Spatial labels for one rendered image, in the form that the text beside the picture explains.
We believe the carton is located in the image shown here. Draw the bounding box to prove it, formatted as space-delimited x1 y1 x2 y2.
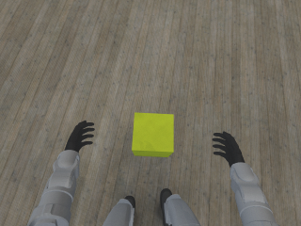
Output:
132 112 174 157

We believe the robot right hand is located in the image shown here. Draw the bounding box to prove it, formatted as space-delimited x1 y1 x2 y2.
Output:
212 131 245 168

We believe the robot left thigh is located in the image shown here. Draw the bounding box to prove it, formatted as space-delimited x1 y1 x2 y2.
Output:
103 202 135 226

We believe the left robot shin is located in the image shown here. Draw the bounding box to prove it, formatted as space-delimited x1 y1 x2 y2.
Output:
117 199 132 206

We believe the robot left hand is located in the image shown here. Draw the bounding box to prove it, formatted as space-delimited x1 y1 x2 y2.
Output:
64 121 95 153

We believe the robot left forearm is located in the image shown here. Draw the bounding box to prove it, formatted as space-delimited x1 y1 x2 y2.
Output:
26 150 80 226

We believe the robot right forearm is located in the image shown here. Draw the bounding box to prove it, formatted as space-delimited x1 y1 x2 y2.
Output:
230 162 280 226

